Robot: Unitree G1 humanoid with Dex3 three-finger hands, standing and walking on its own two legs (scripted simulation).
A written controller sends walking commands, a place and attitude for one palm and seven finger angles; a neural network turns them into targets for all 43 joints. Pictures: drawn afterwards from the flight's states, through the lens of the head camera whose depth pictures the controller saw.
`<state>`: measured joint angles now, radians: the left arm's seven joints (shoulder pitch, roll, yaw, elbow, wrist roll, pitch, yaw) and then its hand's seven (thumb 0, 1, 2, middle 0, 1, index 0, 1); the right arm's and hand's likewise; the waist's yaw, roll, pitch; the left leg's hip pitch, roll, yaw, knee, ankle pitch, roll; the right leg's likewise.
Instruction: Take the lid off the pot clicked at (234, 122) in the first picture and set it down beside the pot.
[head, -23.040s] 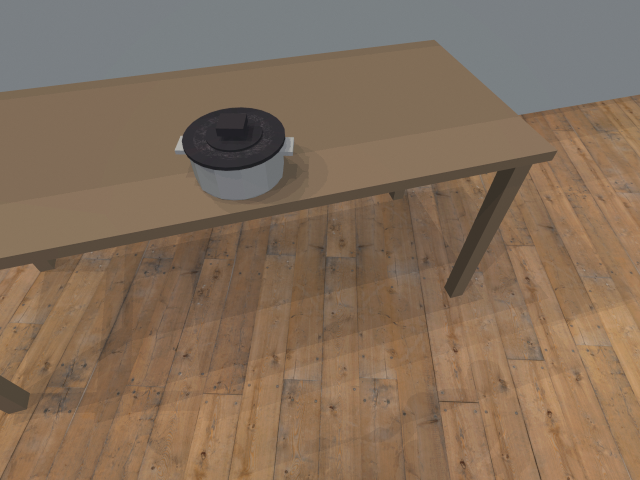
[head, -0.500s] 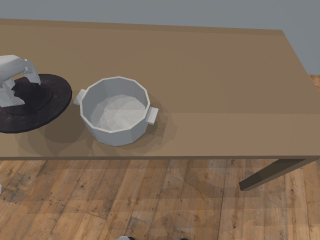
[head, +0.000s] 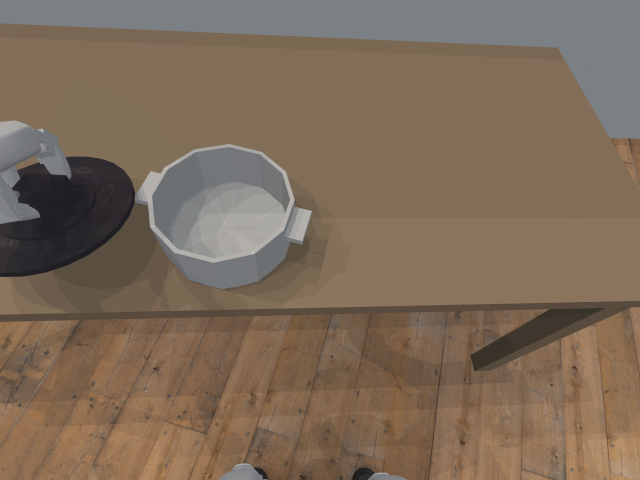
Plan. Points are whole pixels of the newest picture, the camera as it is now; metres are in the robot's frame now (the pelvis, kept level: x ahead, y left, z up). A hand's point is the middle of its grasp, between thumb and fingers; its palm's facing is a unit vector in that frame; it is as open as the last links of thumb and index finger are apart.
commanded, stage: lower the lid onto the table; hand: left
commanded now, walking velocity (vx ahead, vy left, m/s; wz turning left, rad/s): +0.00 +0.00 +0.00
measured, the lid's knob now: (38, 193) +0.46 +0.34 +0.04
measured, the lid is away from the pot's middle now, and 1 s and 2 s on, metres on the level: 0.22 0.22 0.23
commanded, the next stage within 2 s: open the fingers wide in 1.34 s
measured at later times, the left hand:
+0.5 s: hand (18, 210) +0.43 +0.35 +0.04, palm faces -0.52 -0.13 -0.85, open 8.9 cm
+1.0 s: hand (26, 212) +0.44 +0.36 +0.02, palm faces -0.51 -0.12 -0.85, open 8.9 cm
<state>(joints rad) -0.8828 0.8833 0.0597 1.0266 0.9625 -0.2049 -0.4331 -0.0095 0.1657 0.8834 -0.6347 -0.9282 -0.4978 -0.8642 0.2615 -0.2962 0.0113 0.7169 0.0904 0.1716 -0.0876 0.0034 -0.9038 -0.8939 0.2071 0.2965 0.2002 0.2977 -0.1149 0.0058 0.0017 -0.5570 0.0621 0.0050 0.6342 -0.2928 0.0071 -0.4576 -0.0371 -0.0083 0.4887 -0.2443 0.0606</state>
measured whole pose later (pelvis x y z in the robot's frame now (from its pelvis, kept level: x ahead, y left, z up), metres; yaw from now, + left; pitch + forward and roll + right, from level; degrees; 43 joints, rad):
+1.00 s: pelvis -0.01 +0.01 -0.02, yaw -1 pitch +17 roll -4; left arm -0.94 0.91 0.03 1.12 0.99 -0.24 -0.37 0.01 0.18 0.91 -0.71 -0.98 -0.47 -0.87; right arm 0.29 -0.29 0.03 0.70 0.09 0.18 -0.10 0.00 -0.90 -0.89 0.21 0.30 0.20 0.30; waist -0.14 0.01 -0.03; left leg -0.76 0.07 0.00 0.81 -0.35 0.03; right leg -0.65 -0.03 0.00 0.66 -0.30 0.05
